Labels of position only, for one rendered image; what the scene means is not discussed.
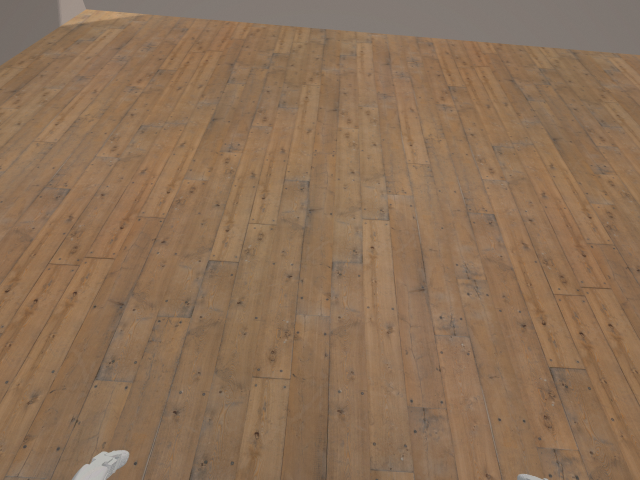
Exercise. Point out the robot left hand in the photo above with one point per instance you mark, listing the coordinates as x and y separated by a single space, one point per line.
102 465

